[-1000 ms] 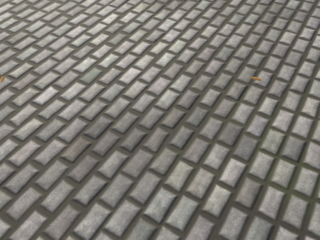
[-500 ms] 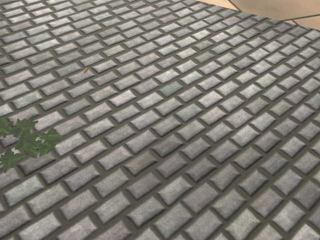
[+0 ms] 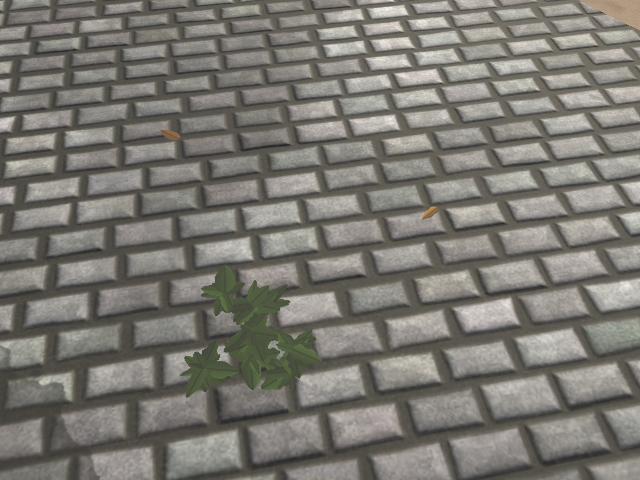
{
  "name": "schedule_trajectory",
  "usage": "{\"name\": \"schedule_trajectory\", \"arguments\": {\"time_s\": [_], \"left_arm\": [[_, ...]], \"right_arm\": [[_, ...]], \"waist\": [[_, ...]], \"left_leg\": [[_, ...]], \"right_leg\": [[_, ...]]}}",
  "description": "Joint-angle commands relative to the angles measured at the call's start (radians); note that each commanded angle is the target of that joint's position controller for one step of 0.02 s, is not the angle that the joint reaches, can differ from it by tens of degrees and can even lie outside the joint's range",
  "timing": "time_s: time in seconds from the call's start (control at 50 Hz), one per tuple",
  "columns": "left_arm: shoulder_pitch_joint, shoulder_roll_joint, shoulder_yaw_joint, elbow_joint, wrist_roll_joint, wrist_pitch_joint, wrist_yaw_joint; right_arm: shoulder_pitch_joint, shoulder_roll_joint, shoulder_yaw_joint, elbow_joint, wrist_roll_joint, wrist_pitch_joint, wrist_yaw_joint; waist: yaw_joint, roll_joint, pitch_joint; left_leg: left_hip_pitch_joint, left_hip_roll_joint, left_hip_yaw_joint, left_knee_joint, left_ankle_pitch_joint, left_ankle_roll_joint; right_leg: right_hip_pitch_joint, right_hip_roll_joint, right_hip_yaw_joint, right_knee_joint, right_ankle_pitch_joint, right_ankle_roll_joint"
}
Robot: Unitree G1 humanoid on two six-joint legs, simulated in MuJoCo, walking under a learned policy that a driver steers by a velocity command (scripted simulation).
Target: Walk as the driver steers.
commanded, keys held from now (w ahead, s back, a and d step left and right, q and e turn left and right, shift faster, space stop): w+shift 0.08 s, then w+e+shift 0.20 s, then e+shift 0.70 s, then shift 0.02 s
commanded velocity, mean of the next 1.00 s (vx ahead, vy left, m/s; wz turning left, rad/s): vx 0.50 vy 0.00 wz -0.54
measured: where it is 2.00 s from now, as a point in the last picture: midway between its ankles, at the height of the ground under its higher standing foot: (372, 317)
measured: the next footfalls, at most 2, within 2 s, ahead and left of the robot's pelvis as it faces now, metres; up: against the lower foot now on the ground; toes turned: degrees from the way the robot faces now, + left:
left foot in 0.28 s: +0.45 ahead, +0.14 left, +0.00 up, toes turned +1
right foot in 0.70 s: +0.71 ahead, -0.08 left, +0.00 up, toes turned -21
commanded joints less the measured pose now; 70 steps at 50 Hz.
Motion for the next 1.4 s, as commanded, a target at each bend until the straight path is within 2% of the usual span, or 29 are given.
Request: {"name": "schedule_trajectory", "arguments": {"time_s": [0.02,0.18,0.22,0.26,0.28,0.3,0.32,0.36,0.4,0.42,0.44,0.52,0.6,0.68,0.7,0.72,0.74,0.76,0.8,0.9,0.96,1.16,1.18,1.2,1.22,1.24,1.3,1.34,1.4], "left_arm": [[0.104,0.002,-0.013,0.019,-0.019,-0.046,-0.021],[0.203,0.108,-0.008,0.065,-0.059,-0.056,-0.03],[0.233,0.191,0.004,0.082,-0.049,-0.048,-0.024],[0.238,0.222,0.01,0.092,-0.046,-0.024,-0.011],[0.226,0.188,0.001,0.08,-0.048,-0.022,-0.009],[0.296,0.001,-0.034,0.034,-0.055,-0.021,-0.02],[0.349,0.019,-0.025,0.016,-0.103,-0.015,-0.009],[0.18,0.049,-0.013,0.002,-0.08,0.002,0.004],[0.181,0.02,-0.005,0.02,-0.052,0.034,-0.009],[0.192,0.001,0.005,-0.01,-0.12,0.032,0.004],[0.171,0.007,0.004,-0.025,-0.127,0.044,0.007],[0.012,-0.03,-0.008,-0.112,-0.085,0.06,-0.012],[0.004,0.014,0.004,-0.129,-0.068,0.057,-0.068],[0.241,0.188,0.076,-0.113,-0.075,0.077,-0.057],[0.209,0.226,0.086,-0.111,-0.087,0.074,-0.034],[0.075,0.305,0.083,-0.19,-0.043,0.064,-0.028],[0.05,0.295,0.078,-0.255,-0.017,0.049,-0.045],[-0.016,0.258,0.073,-0.288,-0.044,0.044,-0.051],[-0.086,0.172,0.047,-0.3,-0.088,0.054,-0.034],[-0.081,0.196,0.066,-0.316,-0.075,0.096,0.019],[-0.086,0.204,0.071,-0.33,-0.082,0.127,0.042],[-0.098,0.123,0.026,-0.34,-0.067,0.139,0.024],[-0.048,0.087,0.014,-0.333,-0.06,0.137,0.021],[0.018,0.087,0.012,-0.336,-0.064,0.131,0.018],[-0.041,0.176,0.039,-0.348,-0.056,0.115,0.019],[-0.058,0.222,0.055,-0.328,-0.062,0.112,0.02],[-0.042,0.129,0.03,-0.282,-0.062,0.139,0.024],[-0.034,0.062,0.003,-0.279,-0.062,0.134,0.016],[-0.075,0.077,-0.002,-0.293,-0.077,0.11,-0.003]], "right_arm": [[-0.014,0.061,0.039,-0.107,-0.015,0.012,0.028],[-0.33,0.033,0.075,-0.207,-0.005,-0.007,0.054],[-0.3,-0.001,0.068,-0.208,-0.01,-0.019,0.036],[-0.022,-0.072,0.032,-0.12,-0.02,-0.026,0.001],[0.165,-0.135,0.005,-0.068,-0.037,-0.029,-0.02],[0.239,-0.232,-0.014,-0.06,-0.07,-0.039,-0.039],[0.239,-0.23,-0.018,-0.076,-0.055,-0.031,-0.035],[0.089,-0.068,0.014,-0.071,-0.024,-0.043,-0.025],[0.065,-0.001,0.03,-0.044,-0.003,-0.049,-0.029],[-0.026,-0.01,0.014,-0.064,0.03,-0.062,-0.028],[-0.06,0.013,0.016,-0.064,0.037,-0.068,-0.032],[-0.193,-0.024,0.004,-0.072,0.042,-0.051,-0.077],[-0.134,-0.115,-0.018,-0.058,0.061,-0.03,-0.106],[-0.187,-0.135,-0.027,-0.092,0.086,0.003,-0.088],[-0.13,-0.043,-0.002,-0.088,0.056,0.003,-0.068],[0.027,0.02,0.016,-0.107,0.014,-0.007,-0.051],[0.064,-0.089,0.009,-0.129,0.027,-0.023,-0.038],[-0.036,-0.147,-0.004,-0.154,0.048,-0.027,-0.036],[-0.125,-0.12,-0.004,-0.164,0.018,-0.005,-0.059],[-0.155,-0.032,0.007,-0.163,0.02,0.026,-0.067],[-0.174,-0.025,0.006,-0.157,0.036,0.04,-0.072],[-0.142,-0.057,-0.015,-0.148,0.026,0.004,-0.041],[-0.148,-0.095,-0.021,-0.161,0.009,0.006,-0.043],[-0.18,-0.167,-0.033,-0.176,-0.011,0.021,-0.049],[-0.118,-0.152,-0.04,-0.164,-0.016,0.021,-0.051],[-0.123,-0.119,-0.031,-0.172,0.003,0.022,-0.055],[-0.15,-0.063,-0.003,-0.179,0.033,0.039,-0.064],[-0.113,-0.036,0.009,-0.163,0.025,0.048,-0.064],[-0.016,-0.121,-0.019,-0.148,0.047,0.062,-0.068]], "waist": [[-0.026,-0.104,0.008],[0.004,-0.041,0.087],[-0.033,-0.105,0.066],[-0.166,-0.136,-0.112],[-0.249,-0.135,-0.216],[-0.17,0.137,-0.365],[-0.137,0.191,-0.496],[-0.082,0.017,-0.189],[-0.02,0.023,-0.097],[0.006,0.164,-0.145],[0.021,0.131,-0.136],[0.052,0.029,0.031],[0.035,0.025,-0.065],[0.187,0.006,-0.179],[0.138,-0.197,-0.109],[-0.027,-0.382,-0.157],[0.012,-0.275,-0.427],[0.016,-0.142,-0.346],[-0.028,0.046,-0.177],[-0.038,-0.022,-0.177],[-0.023,-0.083,-0.206],[-0.004,-0.203,-0.149],[0.02,-0.086,-0.161],[0.077,0.177,-0.114],[0.017,0.235,-0.11],[0.009,0.127,-0.103],[0.007,0.034,-0.071],[0.004,0.068,-0.114],[-0.053,0.205,-0.098]], "left_leg": [[-0.268,0.098,-0.101,-0.03,0.024,-0.013],[-0.003,0.043,0.151,-0.582,0.339,-0.03],[0.042,0.013,0.142,-0.673,0.205,-0.021],[0.37,-0.043,0.133,-0.756,0.121,-0.016],[0.654,0.058,0.044,-0.723,0.092,-0.013],[0.89,0.395,-0.351,-0.772,-0.094,-0.005],[0.891,0.537,-0.7,-0.944,0.033,0.037],[0.614,0.426,-0.329,-0.894,0.535,0.034],[0.437,0.324,-0.091,-0.924,0.796,-0.023],[0.458,0.32,-0.032,-0.924,0.848,0.016],[0.436,0.321,-0.006,-0.953,0.822,0.031],[0.227,0.263,0.208,-1.06,0.682,-0.001],[0.319,0.233,0.298,-0.922,0.836,-0.034],[0.305,0.231,0.281,-0.437,0.847,-0.092],[0.135,0.1,0.27,-0.169,0.063,-0.145],[-0.181,-0.087,0.157,0.211,-0.47,-0.212],[-0.232,-0.089,-0.094,0.291,-0.395,-0.199],[-0.263,-0.055,-0.12,0.228,-0.302,-0.173],[-0.249,0.001,-0.114,0.068,-0.191,-0.171],[-0.087,-0.029,-0.076,-0.304,-0.115,-0.218],[-0.07,-0.05,-0.095,-0.408,-0.005,-0.229],[0.211,0.004,-0.049,-0.881,0.173,-0.139],[0.305,0.137,-0.173,-0.933,0.263,-0.086],[0.337,0.311,-0.361,-0.963,0.48,0.057],[0.282,0.418,-0.535,-1.009,0.45,0.18],[0.268,0.387,-0.477,-0.982,0.368,0.165],[0.253,0.252,-0.292,-0.964,0.287,0.075],[0.279,0.17,-0.197,-1.003,0.037,0.036],[0.291,0.191,-0.272,-1.095,-0.335,0.045]], "right_leg": [[0.156,-0.293,0.406,-0.372,-0.111,-0.15],[0.099,-0.178,0.088,-0.557,0.429,-0.144],[0.256,-0.233,0.089,-0.393,0.871,-0.138],[0.268,-0.211,0.075,-0.015,0.975,-0.108],[0.065,-0.165,0.074,0.276,0.733,-0.099],[-0.201,-0.04,0.086,0.673,-0.124,-0.087],[-0.318,0.012,0.171,0.9,-0.219,-0.085],[-0.381,-0.069,0.16,0.844,-0.078,-0.067],[-0.301,-0.1,0.154,0.753,-0.086,-0.046],[-0.297,-0.137,0.204,0.78,-0.063,-0.016],[-0.307,-0.144,0.193,0.748,-0.06,-0.002],[-0.281,-0.119,0.091,0.393,0.122,0.017],[-0.087,-0.014,-0.017,0.159,0.346,-0.02],[0.23,0.064,-0.008,0.037,0.29,-0.145],[0.325,0.01,0.113,-0.034,0.593,-0.177],[0.487,-0.201,0.58,0.039,1.058,-0.387],[0.584,-0.336,0.882,-0.138,0.717,-0.496],[0.51,-0.313,0.856,-0.207,0.432,-0.446],[0.275,-0.225,0.728,-0.237,0.247,-0.331],[0.099,-0.077,0.538,-0.167,0.543,-0.251],[0.099,-0.058,0.571,-0.161,0.334,-0.202],[0.071,-0.043,0.647,-0.033,0.213,-0.137],[0.009,0.016,0.587,0.074,-0.036,-0.086],[-0.131,0.185,0.401,0.269,-0.371,-0.012],[-0.213,0.158,0.334,0.499,-0.421,0.044],[-0.224,0.118,0.343,0.619,-0.345,0.064],[-0.226,0.108,0.306,0.73,-0.228,0.101],[-0.182,0.071,0.22,0.579,-0.171,0.105],[-0.144,0.039,0.098,0.378,-0.229,0.086]]}}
